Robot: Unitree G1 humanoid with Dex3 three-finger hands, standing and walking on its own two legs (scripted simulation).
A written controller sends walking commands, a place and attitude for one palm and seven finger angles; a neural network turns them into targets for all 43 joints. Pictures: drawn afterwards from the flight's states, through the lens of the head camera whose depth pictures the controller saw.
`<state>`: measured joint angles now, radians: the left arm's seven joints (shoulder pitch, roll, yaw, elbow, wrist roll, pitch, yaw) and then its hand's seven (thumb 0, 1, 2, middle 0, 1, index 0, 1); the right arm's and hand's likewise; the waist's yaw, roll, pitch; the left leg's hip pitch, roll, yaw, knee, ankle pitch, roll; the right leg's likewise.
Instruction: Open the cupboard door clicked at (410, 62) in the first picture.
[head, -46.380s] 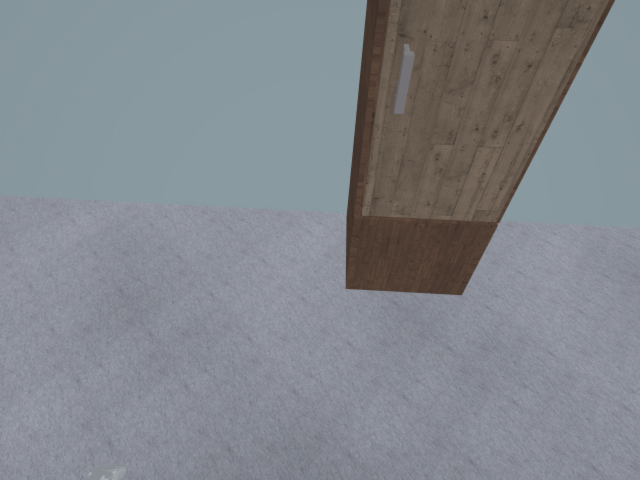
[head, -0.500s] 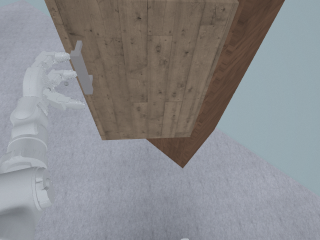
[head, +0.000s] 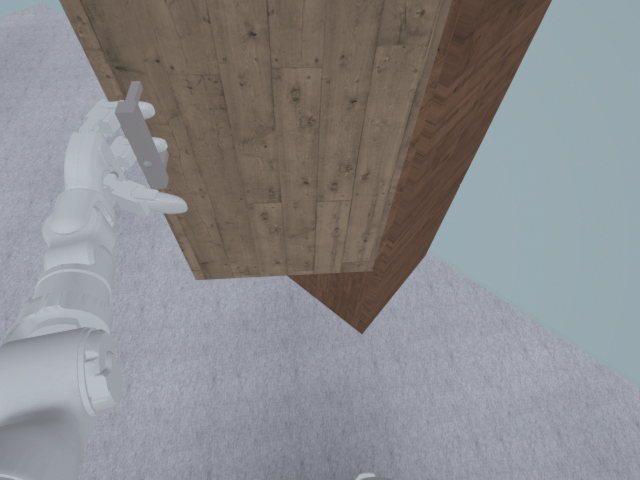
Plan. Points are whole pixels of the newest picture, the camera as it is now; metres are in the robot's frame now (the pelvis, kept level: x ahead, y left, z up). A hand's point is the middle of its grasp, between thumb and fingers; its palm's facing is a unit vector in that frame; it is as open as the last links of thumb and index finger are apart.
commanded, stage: slide the fingers in behind the handle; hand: left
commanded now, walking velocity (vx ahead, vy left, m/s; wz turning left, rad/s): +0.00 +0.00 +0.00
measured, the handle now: (147, 137) +0.52 +0.20 +0.12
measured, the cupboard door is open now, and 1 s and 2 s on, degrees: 44 45 52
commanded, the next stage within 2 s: close the thumb around the handle in 0.76 s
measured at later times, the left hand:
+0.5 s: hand (166, 167) +0.47 +0.17 +0.12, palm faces +0.05 -1.00 -0.02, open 14.0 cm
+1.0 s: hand (165, 166) +0.47 +0.17 +0.12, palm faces +0.04 -1.00 -0.02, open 13.5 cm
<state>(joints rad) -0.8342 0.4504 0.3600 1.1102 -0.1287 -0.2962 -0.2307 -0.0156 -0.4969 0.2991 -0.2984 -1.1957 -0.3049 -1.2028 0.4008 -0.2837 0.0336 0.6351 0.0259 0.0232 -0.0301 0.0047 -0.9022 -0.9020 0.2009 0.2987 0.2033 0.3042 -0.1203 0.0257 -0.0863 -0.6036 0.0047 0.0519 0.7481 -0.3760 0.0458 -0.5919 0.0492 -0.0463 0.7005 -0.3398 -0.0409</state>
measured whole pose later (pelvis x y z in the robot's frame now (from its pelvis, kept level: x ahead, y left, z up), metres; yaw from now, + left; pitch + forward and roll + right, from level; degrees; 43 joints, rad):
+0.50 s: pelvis +0.00 +0.00 +0.00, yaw +0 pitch +12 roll -1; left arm -0.81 0.37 0.30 1.07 -0.13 -0.30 -0.16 -0.02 -0.50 0.30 -0.29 -1.20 -0.29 -1.20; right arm 0.38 -0.27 0.03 0.64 0.03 0.02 -0.01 0.00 -0.90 -0.90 0.20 0.30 0.20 0.30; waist -0.10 0.03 -0.09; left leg -0.58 0.00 0.05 0.74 -0.38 0.04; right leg -0.57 0.05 -0.05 0.70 -0.35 -0.05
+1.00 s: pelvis +0.00 +0.00 +0.00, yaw +1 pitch +12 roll -1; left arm -0.85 0.38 0.29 1.12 -0.13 -0.31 -0.16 -0.02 -0.42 0.33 -0.30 -1.20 -0.30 -1.21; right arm 0.39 -0.28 0.03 0.66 0.03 0.01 -0.02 0.01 -0.90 -0.90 0.20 0.30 0.20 0.30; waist -0.10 0.03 -0.08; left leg -0.59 -0.01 0.04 0.74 -0.37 0.04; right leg -0.58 0.04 -0.05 0.71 -0.34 -0.04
